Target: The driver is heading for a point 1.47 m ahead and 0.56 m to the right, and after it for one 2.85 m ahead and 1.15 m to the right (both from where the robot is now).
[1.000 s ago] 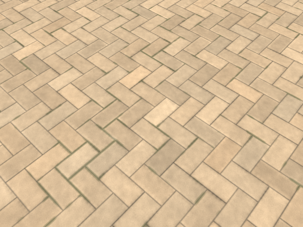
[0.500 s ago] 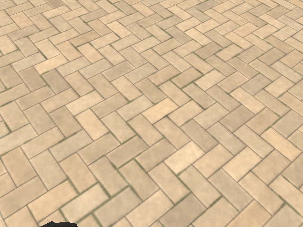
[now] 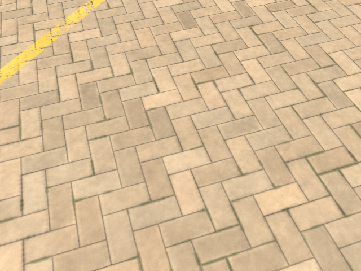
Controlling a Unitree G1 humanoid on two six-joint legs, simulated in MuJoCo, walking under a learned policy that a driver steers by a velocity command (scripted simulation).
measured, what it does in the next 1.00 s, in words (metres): walks ahead, turning right: left foot, then right foot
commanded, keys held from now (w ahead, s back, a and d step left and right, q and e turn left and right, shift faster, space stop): w+e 1.00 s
